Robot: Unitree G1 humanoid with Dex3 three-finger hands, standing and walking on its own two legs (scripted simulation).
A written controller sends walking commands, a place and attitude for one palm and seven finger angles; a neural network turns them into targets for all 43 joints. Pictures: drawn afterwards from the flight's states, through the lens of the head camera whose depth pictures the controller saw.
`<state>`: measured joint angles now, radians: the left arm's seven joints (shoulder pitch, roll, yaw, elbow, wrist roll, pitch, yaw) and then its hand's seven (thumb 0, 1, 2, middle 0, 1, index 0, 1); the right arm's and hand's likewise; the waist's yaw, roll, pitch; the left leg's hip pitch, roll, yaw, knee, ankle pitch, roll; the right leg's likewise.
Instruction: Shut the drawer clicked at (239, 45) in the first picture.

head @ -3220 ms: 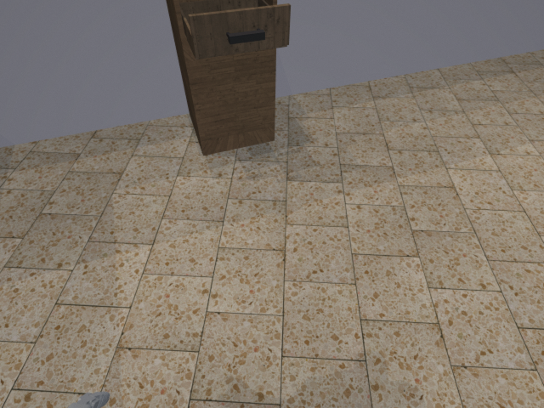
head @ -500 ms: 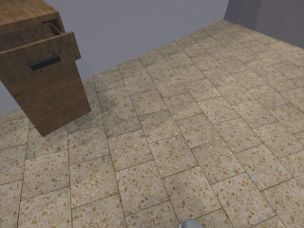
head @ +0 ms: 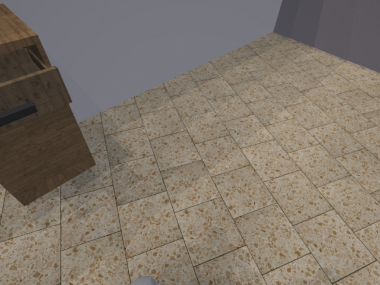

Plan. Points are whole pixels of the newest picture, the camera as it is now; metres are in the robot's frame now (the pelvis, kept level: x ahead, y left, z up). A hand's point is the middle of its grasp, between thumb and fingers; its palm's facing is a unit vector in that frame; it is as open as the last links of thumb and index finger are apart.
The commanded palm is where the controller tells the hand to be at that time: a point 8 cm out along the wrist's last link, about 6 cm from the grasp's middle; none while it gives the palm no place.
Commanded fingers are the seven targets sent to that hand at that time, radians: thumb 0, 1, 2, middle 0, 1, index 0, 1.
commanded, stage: walk to a spot facing it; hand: left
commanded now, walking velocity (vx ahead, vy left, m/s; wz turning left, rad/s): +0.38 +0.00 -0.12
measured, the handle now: (10, 112) +0.60 +0.63 -0.04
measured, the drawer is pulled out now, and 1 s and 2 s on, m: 0.22 0.22 0.22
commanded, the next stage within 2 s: turn to face it in 0.36 s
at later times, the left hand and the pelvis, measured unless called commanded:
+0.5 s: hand (137, 219) +0.32 +0.17 -0.17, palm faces -0.18 -0.96 -0.21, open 7.4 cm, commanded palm none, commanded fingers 0.00 0.90 0.90 -0.20 -0.30 -0.20 -0.30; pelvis +0.21 -0.01 +0.00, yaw -11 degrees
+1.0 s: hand (143, 199) +0.40 +0.17 -0.19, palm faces +0.09 -0.98 -0.16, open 7.3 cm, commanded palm none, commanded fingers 0.00 0.90 0.90 -0.20 -0.30 -0.20 -0.30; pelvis +0.30 -0.02 -0.02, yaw +3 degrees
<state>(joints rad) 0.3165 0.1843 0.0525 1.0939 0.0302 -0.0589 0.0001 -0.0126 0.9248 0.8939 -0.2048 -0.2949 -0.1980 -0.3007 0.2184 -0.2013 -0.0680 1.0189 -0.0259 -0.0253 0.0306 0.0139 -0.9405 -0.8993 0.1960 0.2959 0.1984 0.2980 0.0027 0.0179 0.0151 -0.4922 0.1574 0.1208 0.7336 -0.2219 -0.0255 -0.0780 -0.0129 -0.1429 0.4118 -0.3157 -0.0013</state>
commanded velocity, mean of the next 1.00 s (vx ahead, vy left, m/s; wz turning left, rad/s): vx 0.13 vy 0.00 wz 0.16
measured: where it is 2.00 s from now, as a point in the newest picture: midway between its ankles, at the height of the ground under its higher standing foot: outside the picture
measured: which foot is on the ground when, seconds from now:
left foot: up 0.00-0.04, down 0.06-0.54, up 0.56-0.94, down 0.96-1.00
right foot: down 0.00-0.06, up 0.08-0.52, down 0.54-0.96, up 0.98-1.00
